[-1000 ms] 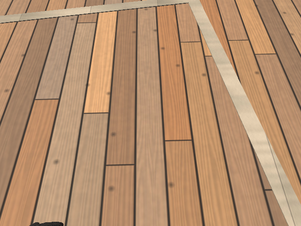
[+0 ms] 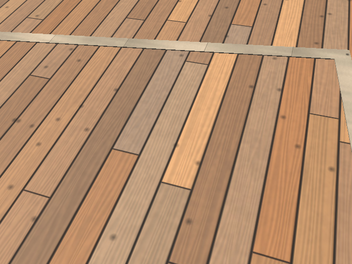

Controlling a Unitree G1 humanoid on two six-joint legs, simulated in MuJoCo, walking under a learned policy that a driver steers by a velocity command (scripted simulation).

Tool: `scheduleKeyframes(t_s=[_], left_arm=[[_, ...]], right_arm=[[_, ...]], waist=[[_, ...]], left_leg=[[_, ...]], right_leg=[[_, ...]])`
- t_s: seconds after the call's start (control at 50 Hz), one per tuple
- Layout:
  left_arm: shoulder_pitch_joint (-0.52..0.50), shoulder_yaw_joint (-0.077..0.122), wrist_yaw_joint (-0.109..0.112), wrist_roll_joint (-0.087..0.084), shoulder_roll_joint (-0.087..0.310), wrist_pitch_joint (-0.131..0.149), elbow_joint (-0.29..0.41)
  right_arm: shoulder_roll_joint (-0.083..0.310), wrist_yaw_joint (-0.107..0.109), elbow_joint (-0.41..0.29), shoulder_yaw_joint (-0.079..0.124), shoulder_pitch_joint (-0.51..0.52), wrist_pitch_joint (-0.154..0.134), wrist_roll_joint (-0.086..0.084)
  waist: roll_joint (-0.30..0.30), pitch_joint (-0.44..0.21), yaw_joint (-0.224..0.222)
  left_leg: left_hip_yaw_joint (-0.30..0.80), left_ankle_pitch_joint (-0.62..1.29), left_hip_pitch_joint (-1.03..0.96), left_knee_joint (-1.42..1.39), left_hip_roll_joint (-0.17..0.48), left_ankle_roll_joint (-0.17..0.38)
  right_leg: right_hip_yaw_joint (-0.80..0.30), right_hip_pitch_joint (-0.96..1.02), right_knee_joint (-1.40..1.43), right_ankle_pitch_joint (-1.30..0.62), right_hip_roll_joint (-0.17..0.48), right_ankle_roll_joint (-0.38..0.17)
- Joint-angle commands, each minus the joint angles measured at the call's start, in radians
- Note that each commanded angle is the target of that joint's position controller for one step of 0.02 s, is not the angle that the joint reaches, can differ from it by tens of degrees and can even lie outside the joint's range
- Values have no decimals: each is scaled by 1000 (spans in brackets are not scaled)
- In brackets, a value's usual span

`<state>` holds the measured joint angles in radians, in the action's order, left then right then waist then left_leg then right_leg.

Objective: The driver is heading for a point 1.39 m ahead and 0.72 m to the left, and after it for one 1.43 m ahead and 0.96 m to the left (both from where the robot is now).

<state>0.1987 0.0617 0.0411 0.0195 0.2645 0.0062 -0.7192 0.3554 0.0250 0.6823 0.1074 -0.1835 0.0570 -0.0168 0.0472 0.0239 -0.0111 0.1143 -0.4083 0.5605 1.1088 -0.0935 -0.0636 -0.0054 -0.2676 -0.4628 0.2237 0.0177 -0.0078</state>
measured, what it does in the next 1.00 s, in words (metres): steps on the spot, turning left: left foot, then right foot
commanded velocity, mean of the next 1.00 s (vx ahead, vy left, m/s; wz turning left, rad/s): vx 0.00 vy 0.00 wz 0.56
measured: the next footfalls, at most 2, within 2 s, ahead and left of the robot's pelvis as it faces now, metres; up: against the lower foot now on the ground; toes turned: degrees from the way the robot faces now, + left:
left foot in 0.28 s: +0.01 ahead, +0.15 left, +0.00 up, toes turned +12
right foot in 0.72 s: +0.10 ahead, -0.06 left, +0.00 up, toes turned +31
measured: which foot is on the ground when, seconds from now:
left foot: up 0.00-0.26, down 0.28-0.72, up 0.74-1.00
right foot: down 0.00-0.28, up 0.30-0.70, down 0.72-1.00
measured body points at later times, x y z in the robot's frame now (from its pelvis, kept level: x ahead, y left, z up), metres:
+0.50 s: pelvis -0.01 +0.04 +0.00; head +0.02 +0.08 +0.45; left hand +0.05 +0.37 -0.11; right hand +0.22 -0.19 -0.07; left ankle -0.03 +0.14 -0.74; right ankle +0.04 -0.11 -0.67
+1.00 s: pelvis -0.01 +0.02 +0.00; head +0.03 +0.03 +0.45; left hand -0.04 +0.33 -0.09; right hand +0.28 -0.14 -0.10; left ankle -0.10 +0.13 -0.69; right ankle +0.06 -0.08 -0.74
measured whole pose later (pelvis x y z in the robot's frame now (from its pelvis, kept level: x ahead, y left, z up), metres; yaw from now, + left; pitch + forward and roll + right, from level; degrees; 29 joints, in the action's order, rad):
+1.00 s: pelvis -0.01 +0.02 +0.00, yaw +34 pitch +1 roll +1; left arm 0.16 0.06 0.02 0.01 0.26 -0.01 -0.69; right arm 0.32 0.02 0.65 0.09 -0.19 0.07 -0.01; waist 0.02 0.06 -0.02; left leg 0.06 -0.45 0.42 0.90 0.00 -0.10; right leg 0.04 -0.23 -0.45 0.23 0.04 -0.01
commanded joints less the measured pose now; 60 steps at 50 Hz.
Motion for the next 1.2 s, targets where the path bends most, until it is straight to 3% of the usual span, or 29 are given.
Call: scheduleKeyframes(t_s=[0.02, 0.12, 0.2, 0.24, 0.26, 0.28, 0.3, 0.32, 0.34, 0.38, 0.44, 0.52, 0.64, 0.7, 0.72, 0.74, 0.76, 0.78, 0.82, 0.86, 0.92, 1.0, 1.06, 1.08, 1.1, 1.12, 1.14, 1.16, 1.2], left_arm=[[-37, 31, 12, -2, 141, 3, 77], [-18, 58, 7, -8, 202, -13, 72], [-33, 69, -11, -29, 220, -11, 65], [-56, 69, -13, -50, 215, -9, 59], [-10, 62, -16, -50, 184, -4, 37], [16, 48, -21, -15, 133, -1, 41], [-45, 28, -17, 24, 93, 2, 104], [-119, 43, -9, 4, 144, 4, 116], [-125, 51, -7, -17, 165, 0, 112], [-97, 61, 6, -8, 174, -8, 83], [-56, 56, -2, -9, 144, -4, 73], [-100, 39, -8, -14, 112, 0, 87], [-94, 45, -30, -27, 133, 19, 100], [-18, 54, -37, -24, 137, 33, 81], [8, 67, -31, -10, 193, 31, 84], [-24, 82, -28, 11, 277, 19, 86], [-29, 72, -29, 25, 225, 23, 102], [-70, 54, -24, 18, 174, 25, 116], [-132, 41, -14, -8, 134, 20, 127], [-110, 35, -5, -10, 133, 11, 119], [-51, 41, -2, -4, 154, -1, 99], [-65, 52, -20, -22, 196, -10, 88], [-71, 42, -26, -45, 189, -14, 69], [-27, 31, -28, -50, 163, -9, 46], [14, 14, -35, -24, 119, 2, 37], [44, -8, -44, 19, 58, 14, 53], [-50, -1, -32, 8, 101, 10, 68], [-75, 6, -28, -7, 124, 5, 71], [-76, 10, -21, -8, 129, -5, 51]], right_arm=[[38, -3, -81, 7, 19, -2, -12], [16, -24, -132, -11, 71, -3, -6], [37, -39, -140, 0, 49, 8, -7], [33, -46, -122, 7, -13, 11, -7], [56, -39, -109, 18, -52, 10, -4], [151, -25, -113, 44, -91, 6, -5], [239, -20, -143, 54, -82, -7, 20], [189, -29, -137, 43, -110, -31, 45], [160, -28, -127, 29, -61, -47, 42], [110, -14, -133, 14, 40, -47, 5], [103, 1, -134, 5, 52, -36, 11], [124, 10, -126, 14, 31, -30, 6], [138, -5, -131, 19, 50, -19, 1], [117, 1, -138, 12, 85, -12, -17], [75, 3, -139, 0, 47, -14, -8], [49, 2, -153, -4, 0, -20, -9], [134, 5, -139, 23, -3, -29, 5], [175, 2, -120, 42, -18, -26, -1], [135, 6, -86, 41, -41, -5, -3], [80, 1, -96, 24, -17, 3, -9], [36, -2, -125, 2, 40, -5, -4], [19, -13, -128, -17, 40, -9, 5], [19, -21, -88, -14, -40, -10, 6], [31, -21, -81, -13, -54, -11, 10], [79, -14, -89, -8, -68, -12, 15], [137, -4, -114, -5, -4, -10, 30], [67, -13, -114, -22, 7, -24, 47], [35, -19, -105, -34, 34, -39, 52], [35, -18, -86, -37, 55, -59, 44]], waist=[[-199, -48, -5], [-234, -91, -41], [-248, -94, -28], [-228, -99, 18], [-172, -110, 27], [49, -130, 17], [275, -121, 20], [167, -186, 95], [127, -134, 60], [80, -91, 16], [79, -124, -6], [94, -114, 21], [126, -100, 29], [105, -114, -23], [-2, -150, -8], [-291, -105, 53], [-283, -103, 19], [-209, -87, 36], [-170, -46, 46], [-181, -31, 22], [-212, -70, -20], [-242, -100, -26], [-223, -94, 18], [-193, -89, 23], [-71, -133, 3], [170, -128, -59], [153, -122, 14], [128, -85, 8], [148, -60, 15]], left_leg=[[-49, 34, 115, 23, 56, -44], [-112, 1, -28, -222, 114, -42], [-168, 32, -154, -408, 103, 4], [-197, 182, -277, -618, 81, 58], [-167, 302, -400, -720, 70, 93], [80, 611, -589, -749, 238, 162], [401, 893, -622, -719, 478, 373], [399, 800, -569, -750, 488, 452], [300, 706, -529, -757, 421, 397], [210, 606, -473, -754, 327, 300], [176, 630, -421, -751, 281, 296], [227, 485, -420, -741, 264, 290], [377, 442, -375, -711, 256, 287], [387, 397, -332, -638, 191, 216], [318, 202, -238, -521, 132, 159], [101, -141, -29, -335, -43, 89], [61, -255, 14, -79, -5, 38], [61, -190, 14, 40, 29, 20], [34, -68, 39, 123, 45, -14], [-9, -14, 38, 101, 50, -35], [-39, -33, 12, -73, 69, -46], [-105, -45, -171, -338, 89, -26], [-150, 175, -340, -656, 66, 21], [-129, 287, -438, -782, 71, 51], [21, 480, -581, -781, 186, 86], [206, 663, -567, -739, 366, 201], [229, 534, -443, -765, 394, 299], [201, 448, -427, -780, 352, 292], [167, 443, -444, -780, 312, 255]], right_leg=[[-143, 179, 130, -361, 218, -187], [-89, 214, 117, -414, 273, -212], [-53, 189, 83, -426, 298, -198], [-8, 150, 5, -388, 283, -146], [43, 76, -79, -292, 249, -83], [141, -145, -317, 2, 159, 16], [116, -418, -548, 464, 13, 92], [-31, -417, -706, 478, 9, 92], [-56, -426, -740, 392, 27, 79], [-68, -421, -686, 242, 38, 79], [-51, -330, -649, 141, -2, 98], [-65, -279, -419, 112, -23, 102], [-78, -135, -196, 149, -62, 75], [-69, 47, 90, -63, -42, 38], [-187, 174, 119, -147, 112, -17], [-419, 212, 146, -350, 304, -166], [-508, 158, 163, -380, 405, -279], [-421, 124, 155, -343, 367, -268], [-255, 110, 144, -251, 256, -193], [-167, 110, 150, -284, 211, -193], [-147, 204, 132, -346, 226, -222], [-122, 171, 108, -410, 247, -229], [-106, 121, 50, -378, 231, -192], [-87, 68, 26, -308, 208, -137], [-32, -25, -65, -139, 150, -47], [63, -136, -145, 188, 52, 48], [8, -93, -195, 306, 55, 73], [-4, -97, -217, 280, 58, 76], [-23, -124, -223, 241, 56, 82]])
